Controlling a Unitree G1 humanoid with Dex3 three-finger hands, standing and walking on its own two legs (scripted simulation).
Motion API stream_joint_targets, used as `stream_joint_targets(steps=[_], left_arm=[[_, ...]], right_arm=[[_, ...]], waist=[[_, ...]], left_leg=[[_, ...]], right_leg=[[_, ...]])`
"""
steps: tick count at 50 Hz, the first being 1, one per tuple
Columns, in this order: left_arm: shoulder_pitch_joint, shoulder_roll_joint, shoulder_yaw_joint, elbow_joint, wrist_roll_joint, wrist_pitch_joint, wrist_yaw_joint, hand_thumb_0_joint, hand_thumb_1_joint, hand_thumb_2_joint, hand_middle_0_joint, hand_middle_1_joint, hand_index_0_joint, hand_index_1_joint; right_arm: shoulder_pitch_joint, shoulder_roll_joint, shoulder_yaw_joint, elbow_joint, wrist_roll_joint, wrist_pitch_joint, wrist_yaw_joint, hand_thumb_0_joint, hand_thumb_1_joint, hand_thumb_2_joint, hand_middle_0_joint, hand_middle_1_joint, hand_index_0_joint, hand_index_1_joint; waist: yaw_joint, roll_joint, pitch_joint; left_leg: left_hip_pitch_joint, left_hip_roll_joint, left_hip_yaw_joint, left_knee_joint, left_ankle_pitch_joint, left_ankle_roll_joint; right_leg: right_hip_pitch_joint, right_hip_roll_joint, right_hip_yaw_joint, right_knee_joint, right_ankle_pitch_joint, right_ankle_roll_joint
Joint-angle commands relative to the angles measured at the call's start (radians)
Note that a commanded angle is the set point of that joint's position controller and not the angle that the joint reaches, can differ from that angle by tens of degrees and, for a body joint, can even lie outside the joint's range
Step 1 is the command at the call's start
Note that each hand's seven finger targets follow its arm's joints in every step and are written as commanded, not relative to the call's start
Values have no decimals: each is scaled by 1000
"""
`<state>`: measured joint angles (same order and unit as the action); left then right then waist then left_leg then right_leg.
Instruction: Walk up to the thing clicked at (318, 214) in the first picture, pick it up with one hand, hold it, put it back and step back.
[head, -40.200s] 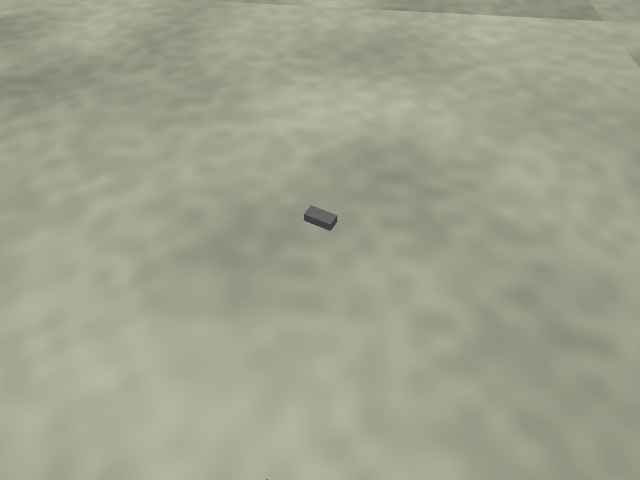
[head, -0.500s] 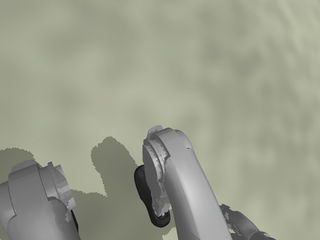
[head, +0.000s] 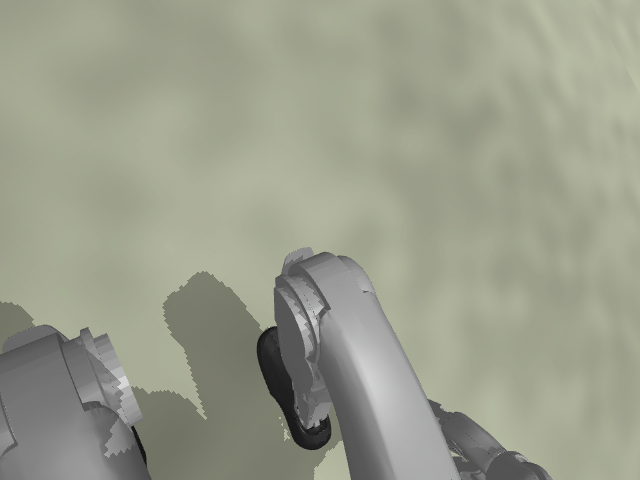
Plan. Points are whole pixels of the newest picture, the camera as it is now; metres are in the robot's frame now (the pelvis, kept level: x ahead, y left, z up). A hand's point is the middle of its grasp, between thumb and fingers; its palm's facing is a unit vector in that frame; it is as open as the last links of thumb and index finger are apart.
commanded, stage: rest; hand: left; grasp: from above
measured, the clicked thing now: out of the picture +0.43 +0.34 -0.28
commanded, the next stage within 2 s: open in 0.06 s
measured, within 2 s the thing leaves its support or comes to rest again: neither
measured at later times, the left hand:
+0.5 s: hand out of the picture +0.42 +0.34 -0.24, palm faces -0.41 -0.15 -0.90, open 10.3 cm
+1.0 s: hand out of the picture +0.42 +0.34 -0.24, palm faces -0.43 -0.15 -0.89, open 13.3 cm
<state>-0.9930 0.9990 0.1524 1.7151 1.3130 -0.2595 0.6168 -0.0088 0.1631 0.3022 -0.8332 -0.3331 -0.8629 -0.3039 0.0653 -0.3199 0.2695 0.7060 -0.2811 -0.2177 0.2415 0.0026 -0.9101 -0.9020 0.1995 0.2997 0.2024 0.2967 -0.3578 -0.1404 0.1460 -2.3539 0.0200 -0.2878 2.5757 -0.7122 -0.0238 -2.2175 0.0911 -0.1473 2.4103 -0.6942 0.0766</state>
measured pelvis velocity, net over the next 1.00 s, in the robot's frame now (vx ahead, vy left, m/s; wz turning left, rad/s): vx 0.00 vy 0.00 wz -0.01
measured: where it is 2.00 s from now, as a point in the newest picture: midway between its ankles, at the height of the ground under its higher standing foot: (224, 449)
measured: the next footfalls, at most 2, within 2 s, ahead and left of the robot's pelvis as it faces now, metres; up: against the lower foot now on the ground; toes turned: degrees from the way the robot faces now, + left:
none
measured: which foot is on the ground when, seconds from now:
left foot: down 0.00-1.00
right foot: down 0.00-1.00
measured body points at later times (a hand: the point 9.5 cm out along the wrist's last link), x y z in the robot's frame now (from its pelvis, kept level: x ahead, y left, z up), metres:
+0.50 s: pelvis +0.00 +0.00 +0.00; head +0.25 +0.14 +0.34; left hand +0.44 +0.34 -0.19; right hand +0.07 -0.25 -0.05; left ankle +0.06 +0.13 -0.26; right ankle +0.11 -0.13 -0.26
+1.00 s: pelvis +0.00 +0.00 +0.00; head +0.26 +0.13 +0.34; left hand +0.44 +0.34 -0.19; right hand +0.07 -0.25 -0.06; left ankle +0.06 +0.13 -0.26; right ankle +0.11 -0.13 -0.26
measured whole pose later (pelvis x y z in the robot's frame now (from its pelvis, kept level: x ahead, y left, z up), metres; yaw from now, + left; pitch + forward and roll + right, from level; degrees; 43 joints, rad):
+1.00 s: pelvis +0.00 +0.00 +0.00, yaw -1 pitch +25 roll -14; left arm -0.99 1.05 0.13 1.72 1.30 -0.30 0.62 0.00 -0.36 0.86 -0.22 -0.86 -0.21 -0.86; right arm 0.05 -0.34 0.32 0.69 -0.29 -0.22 0.25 0.00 -0.90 -0.90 0.20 0.30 0.20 0.30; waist -0.36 -0.16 0.18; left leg -2.34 0.02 -0.31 2.57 -0.71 -0.04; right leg -2.21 0.10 -0.17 2.40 -0.67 0.08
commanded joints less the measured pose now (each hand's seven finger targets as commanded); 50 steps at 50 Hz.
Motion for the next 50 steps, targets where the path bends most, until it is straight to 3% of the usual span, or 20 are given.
stream_joint_targets(steps=[1, 4, 5, 8, 13, 14, 16, 18, 19, 20, 26, 27, 28, 38, 39, 44, 46, 50], left_arm=[[-252, 264, 9, -117, -3, -12, 39, 0, 787, 541, -1137, -429, -1145, -421], [-232, 244, -1, -88, -4, -17, 47, 0, 805, 534, -1143, -424, -1152, -414], [-251, 231, -21, -93, -5, -20, 43, 0, 792, 546, -1137, -430, -1144, -422], [-246, 274, -2, -83, -3, -23, 55, 0, 784, 538, -1135, -415, -1140, -410], [-263, 236, -43, -89, -10, -22, 60, 0, 384, 450, -736, -450, -753, -433], [-257, 262, -27, -89, -6, -21, 63, 0, 304, 465, -677, -464, -692, -450], [-258, 274, -16, -88, -6, -23, 67, 0, 144, 462, -608, -481, -625, -464], [-274, 245, -38, -120, -8, -23, 73, 0, 47, 527, -562, -510, -569, -503], [-248, 270, -13, -85, -3, -17, 78, 0, 9, 552, -538, -531, -543, -527], [-261, 253, -30, -93, -6, -15, 75, 0, -8, 571, -524, -540, -527, -537], [-256, 272, -18, -75, -13, 2, 67, 0, -150, 685, -412, -645, -409, -649], [-256, 248, -39, -72, -18, 5, 55, 0, -163, 691, -393, -668, -393, -668], [-238, 257, -25, -67, -22, 7, 55, 0, -189, 716, -374, -685, -372, -687], [-235, 269, -22, -92, -37, -12, 24, 0, -342, 839, -232, -830, -230, -831], [-227, 262, -27, -106, -37, -18, 23, 0, -349, 844, -225, -839, -225, -839], [-225, 278, -9, -108, -28, -34, 38, 0, -405, 898, -163, -899, -164, -897], [-231, 273, -22, -101, -23, -36, 35, 0, -424, 905, -135, -928, -140, -921], [-217, 294, -5, -97, -22, -34, 49, 0, -447, 939, -123, -945, -124, -942]], right_arm=[[168, -332, -91, 2, 4, 5, -13, 0, -901, -901, 200, 300, 200, 300], [165, -330, -85, 4, 0, 8, -11, 0, -900, -901, 200, 300, 200, 300], [160, -337, -84, 4, -1, 3, -8, 0, -901, -902, 200, 301, 200, 301], [158, -336, -70, -1, 0, 2, -8, 0, -900, -901, 200, 300, 200, 300], [134, -346, -72, -11, -7, -8, -9, 0, -891, -898, 201, 301, 201, 301], [138, -349, -73, -5, -4, -9, -13, 0, -890, -898, 201, 301, 201, 301], [152, -351, -70, -4, 0, -11, -11, 0, -890, -898, 201, 301, 201, 301], [145, -348, -68, -9, -7, -16, -8, 0, -891, -899, 201, 301, 201, 301], [154, -348, -66, -4, -6, -16, -6, 0, -893, -899, 201, 301, 201, 301], [152, -354, -69, -8, -6, -19, -4, 0, -891, -898, 201, 301, 201, 301], [150, -354, -67, -4, -2, -24, -5, 0, -893, -900, 201, 301, 201, 301], [140, -355, -68, -14, 1, -29, -2, 0, -893, -900, 201, 301, 201, 301], [145, -356, -69, -6, -2, -26, -4, 0, -891, -899, 201, 301, 201, 301], [154, -344, -57, -17, 9, -17, -5, 0, -892, -900, 201, 301, 201, 301], [152, -357, -70, -17, 7, -15, -6, 0, -892, -900, 201, 301, 201, 301], [161, -348, -56, -13, 0, -1, -9, 0, -888, -898, 201, 301, 201, 301], [160, -334, -46, -10, -3, -4, -6, 0, -887, -898, 201, 301, 201, 301], [162, -351, -56, -12, -6, 0, -18, 0, -887, -897, 201, 301, 201, 301]], waist=[[-31, 545, -639], [-33, 522, -618], [-47, 537, -598], [-36, 530, -613], [-43, 520, -583], [-39, 521, -593], [-40, 524, -599], [-42, 546, -613], [-40, 540, -605], [-47, 532, -601], [-42, 541, -588], [-46, 542, -572], [-41, 529, -584], [-38, 524, -583], [-36, 536, -596], [-42, 541, -620], [-48, 530, -593], [-36, 507, -600]], left_leg=[[520, 34, 128, -262, 230, 24], [508, 36, 122, -267, 231, 23], [514, 33, 123, -258, 223, 21], [508, 37, 119, -263, 227, 24], [482, 37, 116, -267, 163, 25], [486, 39, 118, -264, 164, 27], [492, 39, 115, -264, 187, 25], [514, 40, 111, -274, 200, 20], [515, 42, 111, -265, 206, 22], [503, 40, 115, -260, 205, 23], [497, 40, 113, -270, 188, 21], [492, 38, 113, -268, 185, 21], [502, 41, 106, -278, 189, 19], [497, 39, 103, -275, 200, 20], [513, 39, 103, -283, 209, 17], [524, 42, 111, -266, 261, 20], [500, 42, 117, -251, 232, 24], [487, 40, 121, -259, 198, 29]], right_leg=[[318, 26, -139, -193, 294, -93], [308, 27, -146, -193, 291, -91], [289, 22, -149, -180, 286, -90], [314, 31, -146, -195, 290, -90], [288, 29, -151, -205, 236, -89], [296, 33, -146, -209, 241, -90], [305, 29, -148, -202, 260, -88], [312, 31, -151, -204, 268, -89], [315, 32, -151, -196, 282, -88], [307, 30, -150, -198, 280, -86], [302, 31, -148, -205, 260, -90], [288, 26, -148, -197, 261, -89], [298, 30, -153, -203, 260, -89], [310, 23, -152, -198, 272, -88], [308, 27, -153, -198, 273, -90], [348, 30, -151, -205, 323, -86], [335, 28, -148, -203, 301, -84], [346, 32, -141, -227, 274, -84]])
